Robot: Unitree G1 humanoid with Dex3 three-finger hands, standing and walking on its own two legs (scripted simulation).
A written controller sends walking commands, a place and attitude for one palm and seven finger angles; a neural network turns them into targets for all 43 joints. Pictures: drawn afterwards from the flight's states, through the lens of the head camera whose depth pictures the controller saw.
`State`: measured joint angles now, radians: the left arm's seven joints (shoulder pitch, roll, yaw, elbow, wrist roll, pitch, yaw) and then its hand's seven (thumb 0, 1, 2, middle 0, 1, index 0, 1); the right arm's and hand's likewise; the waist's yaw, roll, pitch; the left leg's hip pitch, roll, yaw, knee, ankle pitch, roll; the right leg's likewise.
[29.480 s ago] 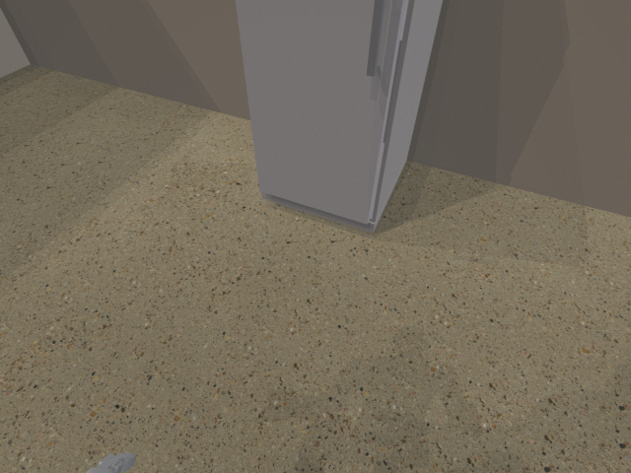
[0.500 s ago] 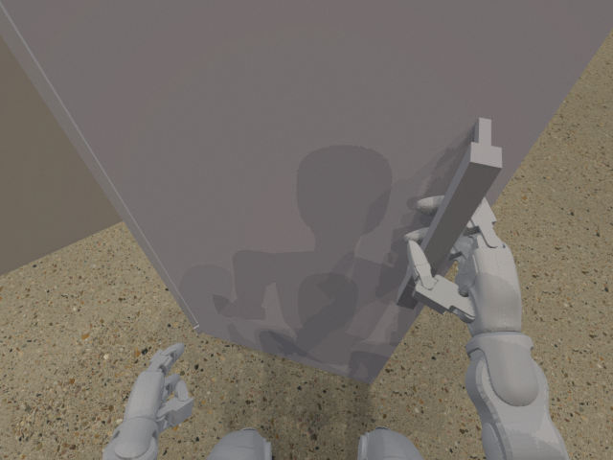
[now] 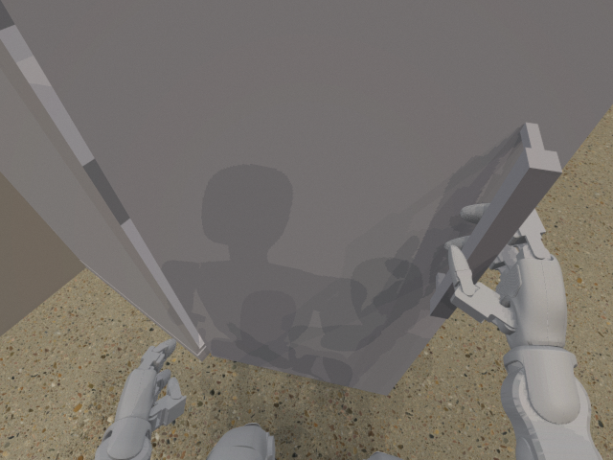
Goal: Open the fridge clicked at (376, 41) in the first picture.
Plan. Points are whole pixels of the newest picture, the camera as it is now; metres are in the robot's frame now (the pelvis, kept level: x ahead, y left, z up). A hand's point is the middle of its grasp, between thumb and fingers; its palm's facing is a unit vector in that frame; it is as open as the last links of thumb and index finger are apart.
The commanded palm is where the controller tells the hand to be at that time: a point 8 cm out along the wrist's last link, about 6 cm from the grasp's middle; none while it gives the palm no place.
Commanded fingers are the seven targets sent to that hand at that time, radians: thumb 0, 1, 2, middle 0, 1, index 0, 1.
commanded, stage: walk backward, drawing the door open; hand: right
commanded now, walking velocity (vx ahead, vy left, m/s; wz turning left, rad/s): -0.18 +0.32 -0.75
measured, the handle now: (475, 239) +0.34 -0.14 +0.14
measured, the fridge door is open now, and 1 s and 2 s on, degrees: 67 78 76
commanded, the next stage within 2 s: stop walking and hold the door back in 0.16 s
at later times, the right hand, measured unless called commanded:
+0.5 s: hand (423, 385) +0.18 -0.07 +0.14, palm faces +0.41 +0.90 -0.17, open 6.3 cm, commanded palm +0.17 -0.13 +0.14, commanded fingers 0.00 -0.90 -0.90 0.45 1.40 0.45 1.40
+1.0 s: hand (437, 339) +0.22 -0.08 +0.15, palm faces +0.41 +0.89 -0.18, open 5.7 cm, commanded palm +0.18 -0.14 +0.14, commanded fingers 0.00 -0.90 -0.90 0.45 1.40 0.45 1.40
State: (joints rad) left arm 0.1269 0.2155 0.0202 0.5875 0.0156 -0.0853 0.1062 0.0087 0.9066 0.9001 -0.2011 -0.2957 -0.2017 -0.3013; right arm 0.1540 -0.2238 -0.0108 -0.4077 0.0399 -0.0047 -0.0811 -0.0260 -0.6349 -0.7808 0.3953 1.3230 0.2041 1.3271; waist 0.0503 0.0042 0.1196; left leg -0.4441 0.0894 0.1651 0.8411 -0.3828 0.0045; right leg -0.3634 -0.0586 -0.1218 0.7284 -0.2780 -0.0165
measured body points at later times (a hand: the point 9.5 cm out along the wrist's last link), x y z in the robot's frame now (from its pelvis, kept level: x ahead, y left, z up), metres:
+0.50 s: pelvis -0.07 +0.16 +0.02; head -0.06 +0.17 +0.47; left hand +0.20 +0.33 -0.06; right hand +0.15 -0.12 +0.16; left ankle +0.03 +0.24 -0.71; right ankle -0.12 +0.07 -0.71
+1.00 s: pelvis -0.15 +0.18 +0.02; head -0.13 +0.21 +0.47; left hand +0.02 +0.43 -0.11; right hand +0.19 -0.13 +0.16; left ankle -0.01 +0.27 -0.70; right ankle -0.18 +0.05 -0.71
